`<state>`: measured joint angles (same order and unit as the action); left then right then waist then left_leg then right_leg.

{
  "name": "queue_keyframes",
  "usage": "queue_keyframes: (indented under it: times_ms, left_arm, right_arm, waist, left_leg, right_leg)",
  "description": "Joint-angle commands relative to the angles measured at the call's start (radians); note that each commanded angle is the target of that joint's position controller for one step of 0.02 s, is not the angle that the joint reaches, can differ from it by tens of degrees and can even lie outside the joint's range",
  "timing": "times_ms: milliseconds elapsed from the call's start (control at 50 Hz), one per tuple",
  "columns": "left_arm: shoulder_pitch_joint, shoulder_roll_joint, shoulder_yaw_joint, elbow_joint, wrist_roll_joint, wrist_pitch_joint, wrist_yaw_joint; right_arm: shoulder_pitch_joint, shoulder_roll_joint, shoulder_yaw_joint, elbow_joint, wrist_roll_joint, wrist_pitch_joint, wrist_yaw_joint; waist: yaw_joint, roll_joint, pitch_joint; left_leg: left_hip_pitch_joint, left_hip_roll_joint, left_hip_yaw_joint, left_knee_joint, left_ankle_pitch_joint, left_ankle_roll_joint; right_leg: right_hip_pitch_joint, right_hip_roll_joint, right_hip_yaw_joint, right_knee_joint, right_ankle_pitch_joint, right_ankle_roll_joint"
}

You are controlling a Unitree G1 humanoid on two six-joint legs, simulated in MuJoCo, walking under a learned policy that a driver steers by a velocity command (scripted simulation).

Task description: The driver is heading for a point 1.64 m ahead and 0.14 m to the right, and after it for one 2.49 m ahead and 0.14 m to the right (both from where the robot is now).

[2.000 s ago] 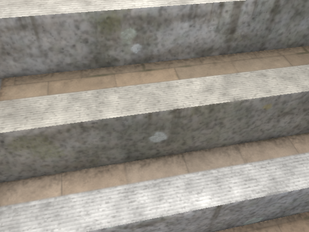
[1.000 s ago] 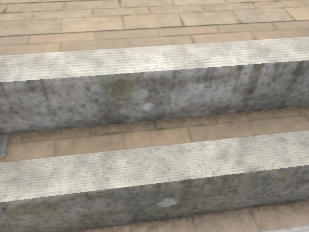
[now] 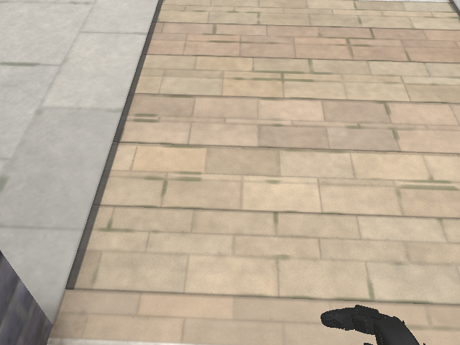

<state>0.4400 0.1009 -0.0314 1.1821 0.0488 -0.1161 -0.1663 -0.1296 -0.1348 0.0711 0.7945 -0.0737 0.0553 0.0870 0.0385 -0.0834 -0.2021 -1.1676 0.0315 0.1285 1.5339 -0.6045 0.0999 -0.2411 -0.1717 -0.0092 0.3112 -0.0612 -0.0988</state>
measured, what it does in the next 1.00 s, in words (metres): climbs, turning right: right foot 0.20 m higher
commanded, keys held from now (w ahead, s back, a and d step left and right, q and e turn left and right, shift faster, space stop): w+e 0.50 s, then w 0.36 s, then no key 0.08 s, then q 0.06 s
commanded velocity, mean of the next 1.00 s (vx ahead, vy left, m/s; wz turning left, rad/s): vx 0.48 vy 0.00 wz -0.37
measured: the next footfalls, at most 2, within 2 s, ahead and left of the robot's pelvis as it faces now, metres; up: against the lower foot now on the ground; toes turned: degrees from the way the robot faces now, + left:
right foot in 0.54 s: +0.38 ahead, -0.11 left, +0.42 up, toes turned -18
left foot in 1.10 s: +0.72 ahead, -0.02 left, +0.42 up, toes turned -18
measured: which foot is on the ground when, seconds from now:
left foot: down 0.00-0.56, up 0.58-1.00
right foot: down 0.00-0.00, up 0.02-0.52, down 0.54-1.00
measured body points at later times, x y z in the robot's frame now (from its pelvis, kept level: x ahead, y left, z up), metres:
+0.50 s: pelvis +0.23 +0.01 +0.20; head +0.23 +0.02 +0.65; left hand +0.53 +0.10 +0.13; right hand +0.08 -0.12 +0.04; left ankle +0.10 +0.12 -0.55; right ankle +0.35 -0.11 -0.31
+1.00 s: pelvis +0.46 -0.06 +0.38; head +0.46 -0.06 +0.83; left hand +0.52 +0.14 +0.23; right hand +0.58 -0.33 +0.28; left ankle +0.69 +0.02 -0.27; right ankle +0.35 -0.10 -0.36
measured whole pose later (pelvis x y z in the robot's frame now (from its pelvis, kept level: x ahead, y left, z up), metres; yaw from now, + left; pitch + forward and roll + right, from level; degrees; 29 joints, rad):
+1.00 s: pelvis +0.46 -0.06 +0.38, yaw -22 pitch +5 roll +0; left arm 0.42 0.13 0.00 1.02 0.02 -0.17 -0.04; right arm 0.00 -0.19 -0.02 0.88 -0.06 -0.06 0.06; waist 0.06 0.00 -0.12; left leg -0.89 0.09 0.00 0.94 0.07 0.00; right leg -0.17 0.08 0.04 0.46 -0.37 -0.07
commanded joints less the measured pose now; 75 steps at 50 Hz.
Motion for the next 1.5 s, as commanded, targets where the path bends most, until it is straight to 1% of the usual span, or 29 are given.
queue_keyframes:
  times_ms: [20, 40, 60, 100, 140, 220, 240, 300, 380, 420, 480, 540, 580, 600, 620, 680, 720, 760, 900, 960, 1060, 1100, 1140, 1180, 1240, 1300, 1420, 1440, 1500]
  left_arm:
    - [-0.064, 0.065, 0.028, -0.070, 0.053, -0.005, -0.024]
    - [-0.062, 0.103, 0.059, -0.015, 0.001, 0.007, -0.018]
    - [-0.094, 0.097, 0.066, -0.017, -0.023, 0.003, 0.010]
    - [-0.176, 0.080, 0.049, -0.070, -0.015, 0.008, 0.049]
    - [-0.181, 0.025, 0.033, -0.098, -0.019, 0.026, 0.069]
    - [-0.278, 0.024, 0.011, -0.143, -0.058, 0.015, 0.046]
    - [-0.311, 0.000, 0.000, -0.148, -0.078, 0.027, 0.036]
    - [-0.441, 0.042, -0.009, -0.226, -0.059, 0.051, 0.043]
    - [-0.704, 0.091, -0.018, -0.368, -0.051, 0.093, 0.065]
    - [-0.837, 0.110, -0.015, -0.442, -0.034, 0.121, 0.077]
    - [-0.790, 0.090, -0.008, -0.481, -0.024, 0.143, 0.047]
    - [-0.543, 0.090, 0.000, -0.413, -0.021, 0.128, 0.050]
    - [-0.128, 0.216, 0.044, -0.276, -0.034, 0.131, 0.094]
    - [0.054, 0.289, 0.070, -0.188, 0.019, 0.129, 0.108]
    - [0.090, 0.306, 0.093, -0.198, 0.041, 0.106, 0.118]
    - [-0.149, 0.197, 0.071, -0.128, -0.014, 0.022, 0.122]
    - [-0.278, 0.095, 0.032, -0.093, 0.025, 0.005, 0.102]
    - [-0.400, 0.112, 0.040, -0.185, 0.012, -0.017, 0.106]
    - [0.050, 0.149, 0.050, -0.172, 0.014, -0.054, 0.136]
    - [-0.015, 0.164, 0.056, -0.203, -0.052, -0.064, 0.134]
    - [-0.111, 0.277, 0.099, -0.230, -0.049, -0.063, 0.134]
    - [-0.156, 0.247, 0.095, -0.238, -0.058, -0.047, 0.119]
    - [0.126, 0.093, 0.049, -0.246, -0.023, -0.030, 0.131]
    - [-0.163, 0.219, 0.104, -0.344, -0.019, 0.022, 0.143]
    - [-0.167, 0.235, 0.122, -0.353, 0.035, 0.017, 0.172]
    - [-0.232, 0.180, 0.109, -0.391, 0.005, 0.025, 0.182]
    - [-0.254, 0.245, 0.127, -0.402, 0.003, 0.035, 0.210]
    - [-0.381, 0.249, 0.137, -0.473, -0.065, 0.047, 0.261]
    - [-0.387, 0.201, 0.114, -0.508, -0.058, 0.060, 0.277]
  right_arm:
    - [0.624, -0.334, -0.095, 0.103, -0.036, -0.011, -0.037]
    - [0.589, -0.336, -0.098, 0.129, -0.003, -0.044, -0.033]
    - [0.475, -0.294, -0.091, 0.169, 0.039, -0.073, -0.026]
    - [0.347, -0.105, -0.068, 0.245, 0.070, -0.091, -0.026]
    - [0.310, 0.003, -0.042, 0.281, 0.040, -0.097, -0.048]
    - [0.345, -0.043, -0.052, 0.338, -0.028, -0.110, -0.016]
    - [0.371, -0.052, -0.052, 0.363, -0.048, -0.104, -0.023]
    - [0.423, -0.004, -0.011, 0.406, -0.075, -0.126, -0.030]
    - [0.691, -0.045, -0.008, 0.434, -0.104, -0.132, -0.035]
    - [0.746, -0.067, -0.007, 0.433, -0.090, -0.134, -0.012]
    - [0.657, -0.236, -0.034, 0.360, -0.017, -0.181, -0.005]
    - [0.627, -0.343, -0.091, 0.335, -0.004, -0.183, 0.008]
    - [0.643, -0.245, -0.083, 0.315, -0.053, -0.189, 0.041]
    - [0.597, -0.110, -0.068, 0.302, -0.054, -0.167, 0.061]
    - [0.549, -0.111, -0.085, 0.303, -0.010, -0.149, 0.071]
    - [0.387, -0.073, -0.079, 0.207, 0.011, -0.164, 0.004]
    - [0.378, -0.065, -0.068, 0.181, 0.016, -0.152, -0.025]
    - [0.378, -0.128, -0.085, 0.191, 0.010, -0.143, -0.030]
    - [0.124, -0.117, -0.099, 0.069, 0.011, -0.159, -0.045]
    - [0.007, -0.093, -0.103, -0.007, 0.014, -0.126, -0.026]
    - [0.055, -0.182, -0.154, -0.013, 0.059, -0.140, -0.034]
    - [0.217, -0.209, -0.176, 0.047, 0.082, -0.171, -0.070]
    - [0.291, -0.239, -0.167, 0.039, 0.068, -0.171, -0.072]
    - [0.344, -0.285, -0.206, 0.066, 0.045, -0.164, -0.089]
    - [0.159, -0.209, -0.187, -0.005, 0.065, -0.149, -0.093]
    - [0.210, -0.211, -0.199, -0.019, 0.066, -0.163, -0.081]
    - [0.238, -0.223, -0.200, -0.078, 0.076, -0.193, -0.060]
    - [0.230, -0.243, -0.193, -0.102, 0.089, -0.116, -0.107]
    - [0.282, -0.259, -0.196, -0.146, 0.067, -0.045, -0.151]
  waist:
    - [-0.310, 0.374, -0.310]
    - [-0.283, 0.389, -0.139]
    - [-0.174, 0.409, 0.014]
    - [-0.083, 0.137, 0.052]
    - [-0.038, 0.073, 0.087]
    - [0.028, 0.047, 0.176]
    - [0.011, 0.143, 0.179]
    - [0.033, 0.058, 0.176]
    - [-0.090, 0.159, 0.124]
    - [-0.103, 0.194, 0.167]
    - [0.018, 0.232, 0.105]
    - [0.090, 0.318, 0.052]
    - [0.148, 0.173, -0.189]
    - [0.178, -0.050, -0.131]
    - [0.196, -0.058, -0.108]
    - [0.002, 0.064, 0.114]
    - [-0.118, 0.188, 0.124]
    - [-0.177, 0.111, 0.101]
    - [0.001, 0.013, 0.089]
    - [-0.007, -0.005, 0.141]
    - [-0.056, -0.009, 0.144]
    - [-0.103, 0.047, 0.028]
    - [0.003, 0.362, -0.359]
    - [-0.102, 0.214, -0.101]
    - [0.017, 0.147, 0.065]
    - [0.003, 0.147, 0.052]
    - [-0.012, 0.128, 0.057]
    - [-0.047, 0.131, 0.149]
    - [-0.063, 0.196, 0.040]
  left_leg:
    - [1.041, 0.249, -1.034, -1.041, -0.183, 0.307]
    - [0.893, 0.291, -1.224, -1.151, -0.471, 0.251]
    - [0.742, 0.277, -1.022, -1.097, -0.476, 0.189]
    - [0.738, 0.245, -0.702, -0.987, -0.204, 0.143]
    - [0.768, 0.228, -0.564, -1.046, 0.072, 0.069]
    - [0.808, 0.235, -0.264, -1.203, 0.273, 0.001]
    - [0.825, 0.228, -0.226, -1.243, 0.272, 0.020]
    - [0.856, 0.172, -0.037, -1.278, 0.287, -0.021]
    - [0.994, 0.200, 0.046, -1.411, 0.412, 0.004]
    - [1.004, 0.262, 0.066, -1.528, 0.572, 0.013]
    - [0.969, 0.310, 0.156, -1.416, 1.757, 0.033]
    - [1.384, 0.356, 0.120, -1.182, 2.261, 0.061]
    - [0.861, 0.206, 0.007, -0.800, 1.884, 0.042]
    - [0.497, -0.003, -0.045, -0.408, 0.704, 0.019]
    - [0.389, -0.076, -0.330, 0.156, 0.619, 0.026]
    - [0.132, -0.117, -0.491, 0.469, 0.651, 0.071]
    - [0.100, -0.090, -0.460, 0.379, 0.697, 0.101]
    - [0.178, -0.007, -0.334, 0.221, 0.618, 0.039]
    - [0.129, 0.076, -0.170, -0.282, 0.645, -0.122]
    - [0.390, 0.061, -0.100, -0.630, 0.685, -0.106]
    - [0.574, -0.016, -0.080, -0.936, 0.653, -0.059]
    - [0.864, -0.039, -0.085, -1.085, 0.885, 0.003]
    - [1.535, 0.323, -0.582, -1.060, 1.283, 0.365]
    - [1.311, 0.274, -0.642, -1.223, 0.867, 0.247]
    - [0.957, 0.163, -0.489, -1.307, 0.659, 0.177]
    - [0.923, 0.111, -0.470, -1.307, 0.557, 0.172]
    - [0.801, 0.111, -0.553, -1.275, 0.316, 0.173]
    - [0.817, 0.102, -0.560, -1.257, 0.342, 0.147]
    - [0.862, 0.068, -0.567, -1.223, 0.351, 0.104]
  right_leg:
    - [-0.623, 0.187, 0.177, 0.907, 0.277, -0.117]
    - [-0.796, 0.207, 0.360, 1.432, 0.296, -0.096]
    - [-0.880, 0.198, 0.327, 1.613, 0.269, -0.095]
    - [-0.977, 0.197, 0.278, 1.730, 0.209, -0.132]
    - [-0.990, 0.196, 0.342, 1.728, 0.229, -0.166]
    - [-1.160, 0.181, 0.238, 1.900, 0.159, -0.237]
    - [-1.235, 0.205, 0.185, 2.162, 0.065, -0.253]
    - [-1.308, 0.176, 0.140, 2.057, 0.099, -0.311]
    - [-1.291, 0.107, -0.034, 1.702, 0.092, -0.215]
    - [-1.187, 0.073, -0.126, 1.513, -0.088, -0.197]
    - [-0.783, 0.184, -0.247, 1.285, -0.295, -0.154]
    - [-0.722, 0.287, -0.192, 0.882, -0.453, -0.124]
    - [-0.005, 0.248, 0.180, 0.726, -0.267, -0.181]
    - [0.193, 0.128, 0.545, 0.393, -0.310, -0.259]
    - [0.085, 0.029, 0.847, 0.185, -0.565, -0.238]
    - [-0.161, 0.049, 0.714, 0.207, -0.512, -0.117]
    - [-0.245, 0.051, 0.487, 0.204, -0.216, -0.062]
    - [-0.312, 0.108, 0.272, 0.147, -0.169, -0.017]
    - [0.061, 0.056, 0.198, 0.106, 0.506, -0.087]
    - [-0.048, 0.053, 0.140, 0.055, 0.540, -0.059]
    - [0.174, -0.016, 0.116, 0.126, 0.763, 0.034]
    - [0.199, 0.057, 0.060, 0.293, 0.782, 0.080]
    - [-0.194, 0.228, 0.037, 0.683, -0.369, 0.188]
    - [-0.410, 0.226, 0.114, 1.016, -0.547, 0.175]
    - [-0.324, 0.142, 0.118, 0.885, -0.392, 0.131]
    - [-0.340, 0.146, 0.098, 0.859, -0.361, 0.167]
    - [-0.383, 0.132, 0.111, 0.915, -0.262, 0.222]
    - [-0.496, 0.115, 0.106, 0.789, -0.256, 0.181]
    - [-0.379, 0.158, 0.099, 0.618, -0.236, 0.174]
Over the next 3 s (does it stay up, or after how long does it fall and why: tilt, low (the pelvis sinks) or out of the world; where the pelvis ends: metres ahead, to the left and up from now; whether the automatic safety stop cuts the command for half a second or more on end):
stays up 0.89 0.00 0.36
